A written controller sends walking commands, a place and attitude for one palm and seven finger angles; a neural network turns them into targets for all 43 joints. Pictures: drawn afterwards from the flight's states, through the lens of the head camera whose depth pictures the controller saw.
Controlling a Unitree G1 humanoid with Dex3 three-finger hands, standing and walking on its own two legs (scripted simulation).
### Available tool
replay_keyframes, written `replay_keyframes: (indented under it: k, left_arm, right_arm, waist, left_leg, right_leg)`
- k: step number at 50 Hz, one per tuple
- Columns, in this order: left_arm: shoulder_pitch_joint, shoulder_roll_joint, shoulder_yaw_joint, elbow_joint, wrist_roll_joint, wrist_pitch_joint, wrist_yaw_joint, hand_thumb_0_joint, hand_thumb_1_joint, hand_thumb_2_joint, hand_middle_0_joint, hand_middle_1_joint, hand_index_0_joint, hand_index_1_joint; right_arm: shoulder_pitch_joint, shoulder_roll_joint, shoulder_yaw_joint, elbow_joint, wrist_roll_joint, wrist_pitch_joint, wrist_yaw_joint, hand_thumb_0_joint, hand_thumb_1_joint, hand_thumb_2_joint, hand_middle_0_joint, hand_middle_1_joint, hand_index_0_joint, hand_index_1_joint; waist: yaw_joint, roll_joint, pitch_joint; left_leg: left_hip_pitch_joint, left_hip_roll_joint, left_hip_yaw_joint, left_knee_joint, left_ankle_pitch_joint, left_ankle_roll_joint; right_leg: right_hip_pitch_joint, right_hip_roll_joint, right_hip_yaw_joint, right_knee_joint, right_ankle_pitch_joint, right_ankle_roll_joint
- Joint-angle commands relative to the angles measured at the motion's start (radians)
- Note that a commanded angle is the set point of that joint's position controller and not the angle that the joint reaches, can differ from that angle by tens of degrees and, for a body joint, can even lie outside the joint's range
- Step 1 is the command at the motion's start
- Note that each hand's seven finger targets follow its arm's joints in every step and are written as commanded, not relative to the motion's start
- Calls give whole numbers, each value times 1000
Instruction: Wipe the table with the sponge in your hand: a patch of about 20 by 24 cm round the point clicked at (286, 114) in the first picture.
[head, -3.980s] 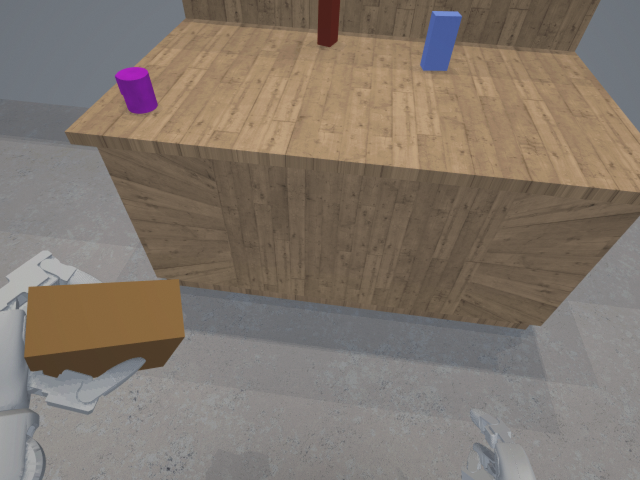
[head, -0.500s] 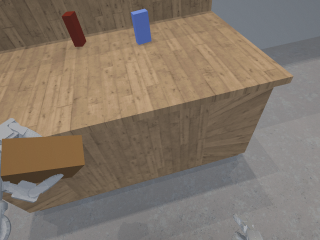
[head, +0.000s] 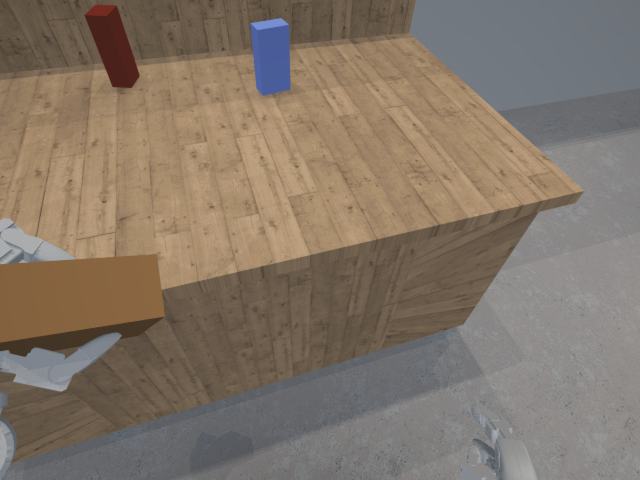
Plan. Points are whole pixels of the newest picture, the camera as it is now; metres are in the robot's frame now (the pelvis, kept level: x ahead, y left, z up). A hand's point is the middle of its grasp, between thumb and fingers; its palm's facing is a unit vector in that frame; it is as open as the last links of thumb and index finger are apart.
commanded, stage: take the last steps up to it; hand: left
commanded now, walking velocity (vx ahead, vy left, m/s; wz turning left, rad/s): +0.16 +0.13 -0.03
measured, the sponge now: (101, 305) +0.24 +0.22 +0.16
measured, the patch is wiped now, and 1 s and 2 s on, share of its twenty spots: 0.00 0.00 0.00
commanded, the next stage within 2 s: come to a stop and stand still in 0.28 s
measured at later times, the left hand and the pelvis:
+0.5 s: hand (116, 277) +0.26 +0.21 +0.17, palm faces +0.35 -0.83 -0.44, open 9.7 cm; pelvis +0.04 -0.01 +0.02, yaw +0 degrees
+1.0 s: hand (30, 322) +0.21 +0.25 +0.19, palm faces +0.37 -0.84 -0.38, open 9.7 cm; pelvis -0.01 +0.03 +0.01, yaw -1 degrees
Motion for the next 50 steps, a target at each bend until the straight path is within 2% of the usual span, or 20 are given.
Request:
replay_keyframes:
  k: [1,5,12,13,14,15,16,17,20,23,29,32,34,35,36,38,41,45,48,50]
  left_arm:
    - [-56,172,77,-412,3,-76,2,0,100,1300,-1200,-1600,-1200,-1600]
    - [22,152,83,-390,-11,-59,6,0,100,1300,-1200,-1600,-1200,-1600]
    - [5,132,93,-142,-20,-16,7,0,100,1300,-1200,-1600,-1200,-1600]
    - [-15,132,80,-116,-12,-12,5,0,100,1300,-1200,-1600,-1200,-1600]
    - [-24,155,82,-95,-7,-7,5,0,100,1300,-1200,-1600,-1200,-1600]
    - [-64,151,68,-92,-17,-3,5,0,100,1300,-1200,-1600,-1200,-1600]
    - [-126,132,41,-117,-21,-6,1,0,100,1300,-1200,-1600,-1200,-1600]
    - [-105,139,51,-112,-19,-15,0,0,100,1300,-1200,-1600,-1200,-1600]
    - [-59,154,57,-173,2,-45,5,0,100,1300,-1200,-1600,-1200,-1600]
    - [-8,191,100,-248,-5,-63,19,0,100,1300,-1200,-1600,-1200,-1600]
    - [161,177,160,-296,-31,-45,35,0,100,1300,-1200,-1600,-1200,-1600]
    - [142,144,127,-282,-36,-32,34,0,100,1300,-1200,-1600,-1200,-1600]
    - [101,148,109,-286,-35,-34,26,0,100,1300,-1200,-1600,-1200,-1600]
    - [94,147,96,-260,-34,-36,16,0,100,1300,-1200,-1600,-1200,-1600]
    - [95,137,93,-241,-32,-34,11,0,100,1300,-1200,-1600,-1200,-1600]
    - [19,144,71,-264,-15,-39,4,0,100,1300,-1200,-1600,-1200,-1600]
    - [-93,133,21,-367,-6,-35,7,0,100,1300,-1200,-1600,-1200,-1600]
    - [-52,139,32,-356,-10,-18,18,0,100,1300,-1200,-1600,-1200,-1600]
    - [-25,158,78,-277,-15,-12,22,0,100,1300,-1200,-1600,-1200,-1600]
    - [11,135,70,-208,-27,7,9,0,100,1300,-1200,-1600,-1200,-1600]
  right_arm:
    - [-51,-146,-41,-133,9,-84,1,0,-900,-900,200,300,200,300]
    - [-54,-132,-20,-127,-4,-113,-2,0,-900,-900,200,300,200,300]
    - [-51,-138,-15,-110,-1,-87,-25,0,-900,-900,200,300,200,300]
    - [-48,-136,-16,-110,0,-78,-22,0,-900,-900,200,300,200,300]
    - [-50,-120,-15,-123,-1,-67,-18,0,-900,-900,200,300,200,300]
    - [-84,-133,-12,-138,2,-74,-10,0,-900,-900,200,300,200,300]
    - [-68,-153,-27,-121,7,-73,5,0,-900,-900,200,300,200,300]
    - [-69,-142,-22,-113,6,-73,7,0,-900,-900,200,300,200,300]
    - [-99,-119,7,-106,-3,-52,0,0,-900,-900,200,300,200,300]
    - [-103,-120,-2,-133,-9,-54,-14,0,-900,-900,200,300,200,300]
    - [-78,-114,-19,-202,-8,-46,-17,0,-900,-900,200,300,200,300]
    - [-44,-132,-28,-188,-6,-34,-23,0,-900,-900,200,300,200,300]
    - [-49,-172,-42,-193,1,-35,-29,0,-900,-900,200,300,200,300]
    - [-43,-176,-45,-193,7,-40,-24,0,-900,-900,200,300,200,300]
    - [-51,-170,-44,-193,6,-48,-23,0,-900,-900,200,300,200,300]
    - [-56,-152,-17,-163,-17,-60,-20,0,-900,-900,200,300,200,300]
    - [-53,-154,-14,-151,-13,-94,-9,0,-900,-900,200,300,200,300]
    - [-64,-151,-1,-145,-15,-116,-6,0,-900,-900,200,300,200,300]
    - [-85,-134,8,-146,-17,-100,-7,0,-900,-900,200,300,200,300]
    - [-80,-124,2,-153,-19,-75,-4,0,-900,-900,200,300,200,300]
  waist:
    - [21,254,-134]
    - [17,293,-140]
    - [15,111,-165]
    - [9,9,-160]
    - [3,-215,-156]
    - [20,-282,-109]
    - [7,-269,-116]
    - [1,-205,-100]
    - [1,-57,-124]
    - [7,-42,-151]
    - [38,-91,-201]
    - [6,-43,-228]
    - [19,120,-221]
    - [25,166,-198]
    - [28,211,-162]
    - [21,297,-134]
    - [12,255,-165]
    - [10,276,-148]
    - [15,140,-105]
    - [10,-36,-61]
  left_leg:
    - [150,227,-234,-259,205,142]
    - [82,220,-204,-306,154,120]
    - [42,195,-168,-126,-4,58]
    - [-34,140,-133,-3,-82,29]
    - [-199,29,-61,213,-193,-17]
    - [-322,-21,-109,431,-300,-50]
    - [-318,-17,-189,559,-248,-60]
    - [-339,5,-210,604,-197,-67]
    - [-312,11,-165,586,-113,-81]
    - [-204,4,-123,400,-69,-80]
    - [-61,-15,-77,65,-19,-79]
    - [123,3,-100,-148,215,-72]
    - [213,168,-249,-168,570,-15]
    - [205,235,-305,-192,586,25]
    - [210,254,-320,-207,631,54]
    - [134,275,-346,-249,559,82]
    - [142,225,-277,-231,394,66]
    - [36,200,-287,-277,92,45]
    - [-76,112,-222,-235,-168,-18]
    - [12,7,-147,-59,-176,-67]
  right_leg:
    - [-142,-17,-5,16,115,10]
    - [-15,10,-56,-185,143,15]
    - [216,39,-68,-642,240,-2]
    - [273,-37,70,-728,275,-45]
    - [350,-230,395,-796,346,-131]
    - [347,-374,593,-839,460,-202]
    - [319,-359,557,-848,474,-161]
    - [335,-340,480,-817,568,-167]
    - [366,-232,153,-714,1000,-119]
    - [361,-203,81,-701,1108,-100]
    - [397,-182,103,-677,1040,-119]
    - [334,-113,62,-598,822,-62]
    - [202,3,36,-516,447,-6]
    - [136,34,42,-478,150,-5]
    - [80,61,33,-423,68,-4]
    - [83,49,42,-350,33,-1]
    - [131,66,42,-421,127,1]
    - [245,77,29,-562,171,-2]
    - [300,50,90,-725,235,-27]
    - [80,-42,257,-883,-26,-81]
